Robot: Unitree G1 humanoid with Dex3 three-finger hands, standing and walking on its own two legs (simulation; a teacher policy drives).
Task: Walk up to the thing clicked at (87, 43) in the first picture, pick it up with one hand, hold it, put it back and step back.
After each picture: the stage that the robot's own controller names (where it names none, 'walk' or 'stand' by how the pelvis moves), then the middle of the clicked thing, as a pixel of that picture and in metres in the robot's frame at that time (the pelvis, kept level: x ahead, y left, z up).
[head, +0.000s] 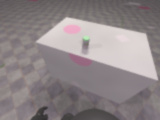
stand; (85, 42) +0.70 +0.06 +0.01
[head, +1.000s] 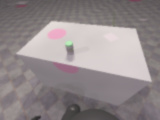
walk; (69, 48) +0.58 +0.22 +0.02
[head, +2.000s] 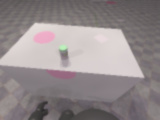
stand; (63, 52) +0.52 +0.22 +0.02
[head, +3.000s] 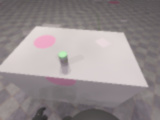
stand; (63, 59) +0.46 +0.22 +0.00
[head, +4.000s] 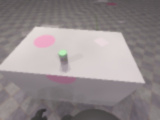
stand; (63, 57) +0.49 +0.22 +0.00
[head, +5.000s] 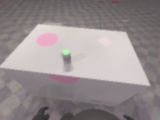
stand; (66, 56) +0.48 +0.21 +0.01
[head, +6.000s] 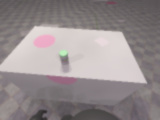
stand; (64, 57) +0.48 +0.22 +0.01
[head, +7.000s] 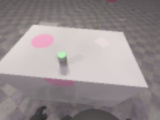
stand; (62, 59) +0.45 +0.22 +0.01
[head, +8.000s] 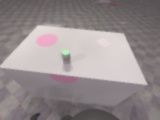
rise first; (66, 56) +0.49 +0.20 +0.00
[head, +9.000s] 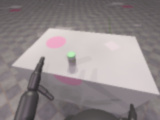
go down; (71, 59) +0.48 +0.19 +0.01
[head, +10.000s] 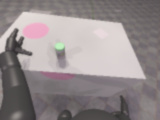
go down; (60, 51) +0.49 +0.18 +0.03
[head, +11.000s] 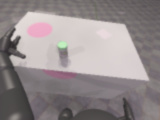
approach; (63, 50) +0.49 +0.19 +0.04
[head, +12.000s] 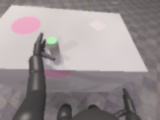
close in; (53, 46) +0.49 +0.21 +0.07
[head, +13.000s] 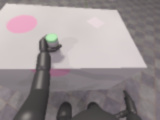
close; (53, 44) +0.50 +0.19 +0.08
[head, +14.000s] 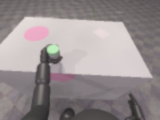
lift; (54, 54) +0.41 +0.22 +0.11
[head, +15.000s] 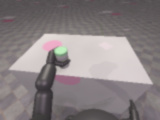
lift; (62, 58) +0.33 +0.17 +0.21
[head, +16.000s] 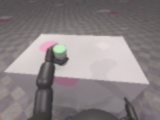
hold; (61, 55) +0.34 +0.17 +0.21
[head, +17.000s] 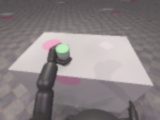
hold; (64, 55) +0.33 +0.16 +0.22
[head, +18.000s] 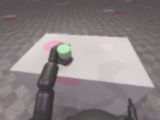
crouch; (65, 55) +0.33 +0.15 +0.22
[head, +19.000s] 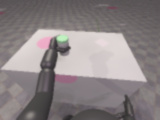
crouch; (63, 45) +0.43 +0.17 +0.20
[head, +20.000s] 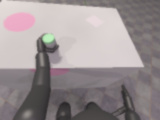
lower; (51, 44) +0.50 +0.19 +0.07
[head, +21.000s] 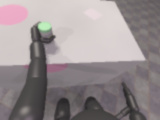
lower; (47, 34) +0.54 +0.20 +0.11
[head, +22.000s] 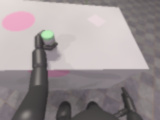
lower; (49, 41) +0.50 +0.21 +0.08
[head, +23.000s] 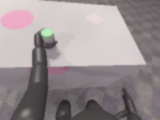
lower; (49, 39) +0.51 +0.21 +0.09
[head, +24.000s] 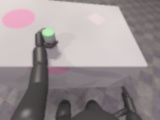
loosen; (50, 39) +0.51 +0.21 +0.09
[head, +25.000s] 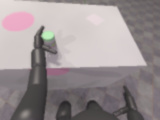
withdraw; (50, 41) +0.51 +0.20 +0.08
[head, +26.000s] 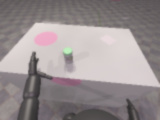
sink last; (68, 55) +0.46 +0.18 +0.05
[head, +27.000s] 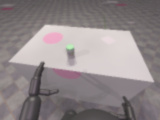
stand; (70, 51) +0.54 +0.21 +0.03
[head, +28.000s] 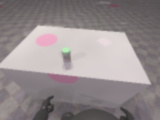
stand; (66, 55) +0.50 +0.20 +0.03
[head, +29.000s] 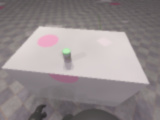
stand; (67, 55) +0.51 +0.21 +0.01
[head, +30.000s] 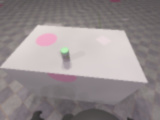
stand; (65, 54) +0.51 +0.22 +0.00
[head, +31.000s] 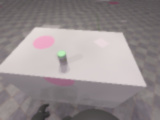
stand; (62, 58) +0.48 +0.23 +0.01
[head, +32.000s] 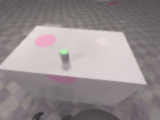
stand; (64, 56) +0.50 +0.22 +0.00
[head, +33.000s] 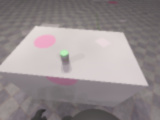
stand; (64, 57) +0.48 +0.21 +0.00
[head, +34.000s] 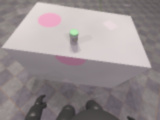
walk; (73, 37) +0.60 +0.15 +0.02
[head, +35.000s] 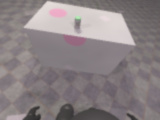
walk; (77, 22) +0.90 +0.21 +0.02
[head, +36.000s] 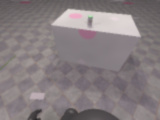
stand; (90, 20) +1.18 +0.09 +0.04
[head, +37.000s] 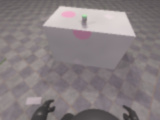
stand; (84, 20) +1.13 +0.13 +0.01
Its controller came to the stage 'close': yes
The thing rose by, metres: 0.21
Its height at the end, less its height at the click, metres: +0.00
